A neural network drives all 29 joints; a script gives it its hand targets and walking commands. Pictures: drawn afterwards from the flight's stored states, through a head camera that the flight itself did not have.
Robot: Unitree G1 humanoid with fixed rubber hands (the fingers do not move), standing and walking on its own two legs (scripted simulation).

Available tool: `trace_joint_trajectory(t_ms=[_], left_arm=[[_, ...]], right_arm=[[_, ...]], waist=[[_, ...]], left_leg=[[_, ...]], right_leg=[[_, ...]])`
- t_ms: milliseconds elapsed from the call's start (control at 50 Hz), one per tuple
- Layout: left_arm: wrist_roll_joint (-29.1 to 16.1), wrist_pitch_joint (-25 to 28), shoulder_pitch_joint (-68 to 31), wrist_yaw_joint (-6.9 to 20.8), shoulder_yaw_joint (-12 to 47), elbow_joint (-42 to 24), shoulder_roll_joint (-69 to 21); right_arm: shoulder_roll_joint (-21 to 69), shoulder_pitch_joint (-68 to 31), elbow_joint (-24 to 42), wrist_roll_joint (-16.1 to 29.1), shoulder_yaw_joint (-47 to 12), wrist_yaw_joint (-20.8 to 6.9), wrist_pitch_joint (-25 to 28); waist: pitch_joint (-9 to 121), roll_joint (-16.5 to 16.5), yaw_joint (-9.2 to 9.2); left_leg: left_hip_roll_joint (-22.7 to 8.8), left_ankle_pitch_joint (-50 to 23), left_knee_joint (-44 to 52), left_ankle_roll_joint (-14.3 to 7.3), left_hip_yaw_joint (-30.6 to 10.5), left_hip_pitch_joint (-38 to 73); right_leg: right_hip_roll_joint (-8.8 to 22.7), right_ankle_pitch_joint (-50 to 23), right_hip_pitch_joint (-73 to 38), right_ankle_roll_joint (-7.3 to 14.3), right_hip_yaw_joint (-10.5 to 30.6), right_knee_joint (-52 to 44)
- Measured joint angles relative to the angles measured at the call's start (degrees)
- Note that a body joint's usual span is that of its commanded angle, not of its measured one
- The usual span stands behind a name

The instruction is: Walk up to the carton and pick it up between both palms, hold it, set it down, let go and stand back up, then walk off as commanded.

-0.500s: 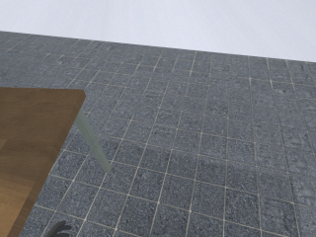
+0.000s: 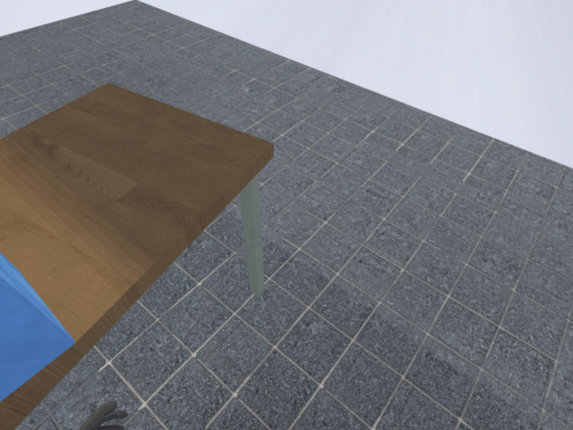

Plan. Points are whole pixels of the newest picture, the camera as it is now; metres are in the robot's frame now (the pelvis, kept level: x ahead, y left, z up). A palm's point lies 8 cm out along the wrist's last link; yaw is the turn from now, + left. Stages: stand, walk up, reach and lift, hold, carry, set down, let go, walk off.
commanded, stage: walk up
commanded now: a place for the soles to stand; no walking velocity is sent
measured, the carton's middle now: out of the picture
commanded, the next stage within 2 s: none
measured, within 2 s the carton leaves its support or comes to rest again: neither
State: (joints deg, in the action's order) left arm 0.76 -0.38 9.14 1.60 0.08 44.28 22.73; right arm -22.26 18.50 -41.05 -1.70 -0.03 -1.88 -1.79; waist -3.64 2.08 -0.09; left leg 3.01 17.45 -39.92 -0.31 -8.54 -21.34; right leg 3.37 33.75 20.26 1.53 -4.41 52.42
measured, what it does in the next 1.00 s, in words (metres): steps on the spot, turning left: right foot, then left foot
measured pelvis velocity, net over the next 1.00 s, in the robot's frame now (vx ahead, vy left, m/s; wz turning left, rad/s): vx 0.04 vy -0.03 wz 0.66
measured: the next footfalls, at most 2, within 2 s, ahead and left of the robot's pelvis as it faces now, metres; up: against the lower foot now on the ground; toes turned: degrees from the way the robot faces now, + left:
right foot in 0.06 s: +0.05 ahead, -0.12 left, +0.00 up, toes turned -1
left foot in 0.46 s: +0.05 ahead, +0.14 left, +0.00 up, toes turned +19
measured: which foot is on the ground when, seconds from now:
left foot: down 0.00-0.08, up 0.10-0.44, down 0.46-0.70, up 0.72-1.00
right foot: up 0.00-0.04, down 0.06-0.48, up 0.50-0.66, down 0.68-1.00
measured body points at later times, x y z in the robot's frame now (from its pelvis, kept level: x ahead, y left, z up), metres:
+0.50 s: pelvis +0.02 -0.02 +0.00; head +0.05 +0.00 +0.44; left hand +0.00 +0.30 -0.11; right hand +0.22 -0.26 -0.11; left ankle +0.01 +0.13 -0.72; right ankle +0.01 -0.13 -0.70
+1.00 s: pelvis +0.04 -0.03 +0.01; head +0.10 -0.02 +0.46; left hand -0.09 +0.27 -0.07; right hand +0.30 -0.20 -0.11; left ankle -0.05 +0.12 -0.67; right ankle +0.11 -0.13 -0.72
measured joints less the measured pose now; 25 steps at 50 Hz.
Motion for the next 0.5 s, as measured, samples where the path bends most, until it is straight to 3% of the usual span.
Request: trace_joint_trajectory(t_ms=[40,100,180,280,360,440,480,500], left_arm=[[-0.21,0.06,0.32,-0.4,-0.01,-0.01,0.02],[-0.02,0.75,1.9,-1.21,0.0,0.16,0.0],[0.87,0.9,3.36,-1.85,0.0,0.21,0.02],[1.07,1.04,5.05,-1.98,0.01,0.22,0.06],[1.36,1.04,5.24,-1.95,0.02,0.09,0.06],[1.29,1.04,5.27,-1.23,0.03,-0.06,0.14],[0.91,0.92,5.15,-1.12,0.01,-0.08,0.31],[0.65,0.73,5.05,-1.03,0.02,-0.07,0.28]], right_arm=[[0.01,-0.24,1.0,0.0,-0.01,-0.3,0.01],[0.1,-1.14,1.59,0.0,0.01,-0.51,-0.49],[-0.04,-1.16,1.61,0.0,0.0,-0.6,-1.18],[-0.12,-1.13,1.62,0.0,0.0,-2.18,-1.18],[-0.14,-1.21,1.63,0.0,0.01,-2.15,-1.18],[-0.2,-1.19,1.66,0.0,0.02,-1.56,-0.89],[-0.21,-1.22,1.6,-0.31,0.06,-0.96,-0.44],[-0.2,-1.22,1.59,-0.39,0.07,-0.66,-0.42]], waist=[[-0.01,-0.85,0.03],[-0.01,-2.64,0.03],[0.05,-3.34,0.06],[0.1,-3.53,0.0],[0.09,-3.97,-0.01],[0.16,-3.23,-0.07],[-0.17,-1.31,-0.09],[-0.22,-0.27,-0.16]], left_leg=[[0.45,-0.39,0.18,0.96,-1.35,-0.51],[0.72,0.19,-0.56,1.14,-2.66,-1.52],[0.87,3.46,-9.22,1.0,-0.57,-6.67],[-1.76,3.12,-10.49,0.99,0.74,-8.22],[-3.51,1.47,-9.06,0.99,2.58,-8.09],[-3.34,0.95,-0.63,-0.09,5.34,-3.63],[-1.62,-0.43,0.26,-0.75,5.45,-1.62],[-0.69,-0.17,-0.77,-0.41,5.29,-1.48]], right_leg=[[-0.65,-1.21,-0.17,0.0,1.36,-4.86],[-1.0,-13.88,-1.17,-0.01,0.29,-10.85],[1.61,-13.33,-3.88,0.0,-3.84,-15.82],[3.81,-14.62,-6.29,-0.01,-8.41,-20.16],[4.41,-13.31,-7.29,-0.21,-12.8,-19.81],[5.91,-9.67,-7.28,-1.1,-16.36,-14.76],[8.25,-6.56,-5.56,-1.21,-14.85,-6.62],[7.95,-4.64,-3.75,-1.2,-11.2,-1.62]])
